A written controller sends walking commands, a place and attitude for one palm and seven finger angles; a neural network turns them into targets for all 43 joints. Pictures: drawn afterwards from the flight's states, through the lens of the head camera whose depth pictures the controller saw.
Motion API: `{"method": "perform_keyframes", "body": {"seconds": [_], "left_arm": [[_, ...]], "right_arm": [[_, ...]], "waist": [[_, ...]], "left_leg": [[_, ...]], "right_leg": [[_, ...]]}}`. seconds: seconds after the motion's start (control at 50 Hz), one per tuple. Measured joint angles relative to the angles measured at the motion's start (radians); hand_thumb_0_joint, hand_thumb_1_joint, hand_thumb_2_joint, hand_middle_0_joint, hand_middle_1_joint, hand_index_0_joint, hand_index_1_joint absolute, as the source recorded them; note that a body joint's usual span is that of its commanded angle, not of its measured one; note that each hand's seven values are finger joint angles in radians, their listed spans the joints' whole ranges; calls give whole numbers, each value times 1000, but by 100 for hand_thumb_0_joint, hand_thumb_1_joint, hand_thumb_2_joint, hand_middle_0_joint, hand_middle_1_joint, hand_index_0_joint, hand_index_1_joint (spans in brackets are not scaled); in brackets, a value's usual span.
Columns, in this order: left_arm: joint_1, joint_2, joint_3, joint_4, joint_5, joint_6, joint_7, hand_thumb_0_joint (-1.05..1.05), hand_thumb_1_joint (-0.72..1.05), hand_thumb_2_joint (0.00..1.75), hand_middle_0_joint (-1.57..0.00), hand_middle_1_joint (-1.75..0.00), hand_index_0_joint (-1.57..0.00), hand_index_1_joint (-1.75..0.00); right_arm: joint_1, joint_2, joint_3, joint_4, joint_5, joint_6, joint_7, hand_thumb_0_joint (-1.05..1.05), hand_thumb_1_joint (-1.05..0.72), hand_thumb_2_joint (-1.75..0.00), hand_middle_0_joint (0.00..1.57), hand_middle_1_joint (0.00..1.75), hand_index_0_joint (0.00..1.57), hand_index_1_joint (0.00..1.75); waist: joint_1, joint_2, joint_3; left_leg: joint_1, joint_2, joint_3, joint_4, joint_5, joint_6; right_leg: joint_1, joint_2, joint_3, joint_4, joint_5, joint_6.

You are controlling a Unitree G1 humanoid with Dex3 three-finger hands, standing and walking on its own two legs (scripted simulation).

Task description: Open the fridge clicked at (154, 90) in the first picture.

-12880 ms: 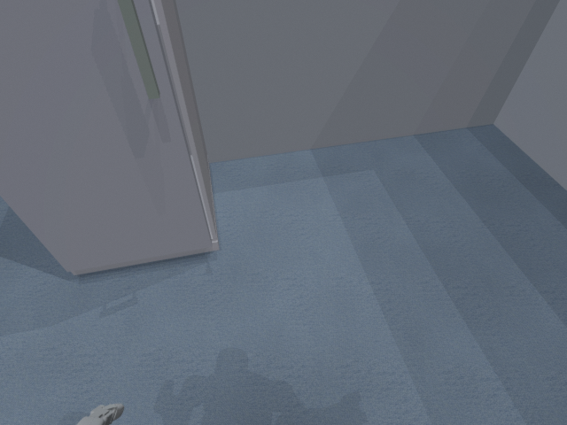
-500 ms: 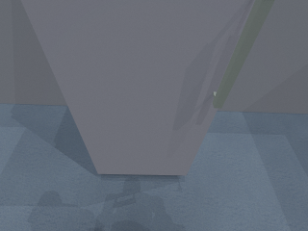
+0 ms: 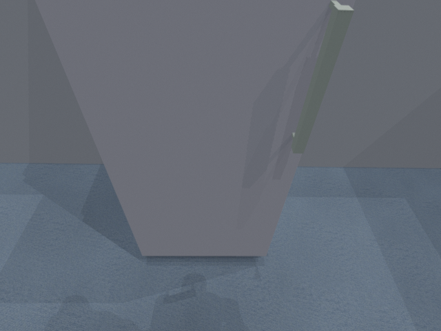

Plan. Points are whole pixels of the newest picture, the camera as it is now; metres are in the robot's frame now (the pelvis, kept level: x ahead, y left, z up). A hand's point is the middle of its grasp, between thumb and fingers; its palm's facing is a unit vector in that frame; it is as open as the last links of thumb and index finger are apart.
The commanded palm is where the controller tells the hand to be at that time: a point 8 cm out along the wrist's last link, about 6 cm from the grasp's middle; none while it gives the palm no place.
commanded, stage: come to a stop and stand still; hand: right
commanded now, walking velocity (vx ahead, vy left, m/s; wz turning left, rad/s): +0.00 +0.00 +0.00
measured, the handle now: (312, 88) +0.55 -0.17 +0.19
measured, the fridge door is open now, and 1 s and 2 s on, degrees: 0 0 0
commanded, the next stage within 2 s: look again from close up in 0.76 s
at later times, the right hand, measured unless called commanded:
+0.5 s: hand out of the picture +0.02 -0.16 -0.16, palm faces +0.05 +0.97 -0.24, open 7.4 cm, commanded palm none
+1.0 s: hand out of the picture +0.02 -0.14 -0.17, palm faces +0.06 +0.98 -0.21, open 7.4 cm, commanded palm none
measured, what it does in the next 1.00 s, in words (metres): stands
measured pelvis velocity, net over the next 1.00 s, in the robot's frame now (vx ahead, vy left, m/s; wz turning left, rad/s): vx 0.03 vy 0.03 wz -0.02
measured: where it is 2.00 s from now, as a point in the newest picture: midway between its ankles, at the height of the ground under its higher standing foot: outside the picture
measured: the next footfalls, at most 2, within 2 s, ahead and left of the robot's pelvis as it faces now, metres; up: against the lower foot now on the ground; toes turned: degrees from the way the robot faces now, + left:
none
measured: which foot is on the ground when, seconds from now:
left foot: down 0.00-1.00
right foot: down 0.00-1.00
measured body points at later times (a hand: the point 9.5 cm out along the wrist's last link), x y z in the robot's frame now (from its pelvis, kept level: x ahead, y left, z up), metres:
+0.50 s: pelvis +0.02 +0.02 +0.00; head +0.00 +0.05 +0.45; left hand +0.02 +0.22 -0.18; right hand +0.02 -0.21 -0.15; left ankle +0.07 +0.12 -0.74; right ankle -0.02 -0.11 -0.74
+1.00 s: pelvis +0.03 +0.03 +0.00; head +0.04 +0.05 +0.45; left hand -0.01 +0.24 -0.17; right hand +0.02 -0.20 -0.15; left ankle +0.07 +0.12 -0.74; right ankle -0.02 -0.11 -0.74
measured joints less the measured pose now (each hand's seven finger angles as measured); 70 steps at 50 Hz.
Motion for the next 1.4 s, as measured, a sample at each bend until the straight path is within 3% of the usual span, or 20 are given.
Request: {"method": "perform_keyframes", "body": {"seconds": [0.14,0.2,0.3,0.42,0.58,0.88,1.4], "left_arm": [[11,0,-2,1,-3,-10,0,1,91,90,-20,-30,-20,-30],[19,11,-8,-24,-1,-17,-5,1,91,90,-20,-30,-20,-30],[60,32,-13,-49,0,-34,0,1,91,90,-20,-30,-20,-30],[66,30,-29,-52,1,-40,1,1,91,90,-20,-30,-20,-30],[66,21,-40,-35,5,-43,2,1,91,90,-20,-30,-20,-30],[75,34,-33,12,6,-37,6,1,91,90,-20,-30,-20,-30],[23,4,-35,10,3,-45,12,1,91,90,-20,-30,-20,-30]], "right_arm": [[69,28,7,34,3,-12,-3,1,-91,-89,20,30,19,29],[91,40,22,33,3,-31,-15,1,-91,-89,20,30,19,29],[114,54,35,42,6,-39,-2,1,-90,-89,20,30,20,29],[86,49,34,26,10,-51,0,1,-90,-89,20,30,20,29],[33,20,23,0,13,-57,-2,1,-92,-89,20,30,20,29],[18,14,16,12,15,-50,2,1,-92,-89,20,30,20,29],[30,23,17,24,11,-47,1,1,-91,-89,20,30,20,29]], "waist": [[1,-12,6],[7,-18,15],[17,-50,-28],[23,-65,-57],[28,-63,-40],[26,-37,4],[11,-28,9]], "left_leg": [[-11,-16,3,-26,12,11],[-38,-21,8,10,-3,20],[-34,-15,16,49,-43,20],[-11,-15,17,49,-56,24],[2,-25,26,28,-50,37],[14,-40,42,-4,-40,48],[35,-41,37,-21,-42,38]], "right_leg": [[-14,-14,1,-19,11,10],[-49,-24,5,37,-14,17],[-41,-21,16,58,-41,16],[-5,-20,17,27,-35,22],[11,-29,23,-5,-19,34],[13,-44,36,-26,-10,47],[35,-43,31,-41,-16,41]]}}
